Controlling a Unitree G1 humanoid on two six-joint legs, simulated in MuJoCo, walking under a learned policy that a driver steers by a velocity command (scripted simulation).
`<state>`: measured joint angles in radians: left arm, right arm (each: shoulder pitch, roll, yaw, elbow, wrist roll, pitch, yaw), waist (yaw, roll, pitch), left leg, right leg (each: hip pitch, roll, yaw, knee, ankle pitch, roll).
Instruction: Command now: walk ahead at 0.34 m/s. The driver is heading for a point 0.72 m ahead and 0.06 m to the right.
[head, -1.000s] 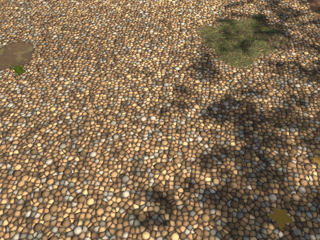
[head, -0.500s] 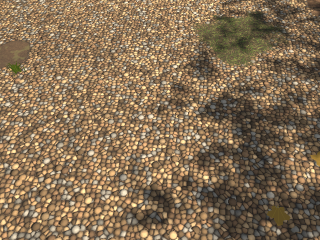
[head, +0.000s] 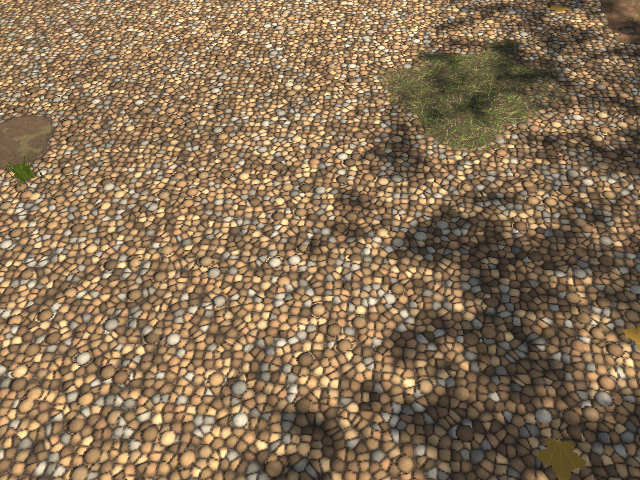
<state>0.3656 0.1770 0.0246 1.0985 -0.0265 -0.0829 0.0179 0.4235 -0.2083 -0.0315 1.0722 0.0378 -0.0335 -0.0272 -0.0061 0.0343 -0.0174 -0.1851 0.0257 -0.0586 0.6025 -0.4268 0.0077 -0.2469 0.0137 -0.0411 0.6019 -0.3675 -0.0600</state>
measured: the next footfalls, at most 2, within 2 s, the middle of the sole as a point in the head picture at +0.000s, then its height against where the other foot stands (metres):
left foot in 0.44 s outside the picture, level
right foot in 1.00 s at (401, 411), level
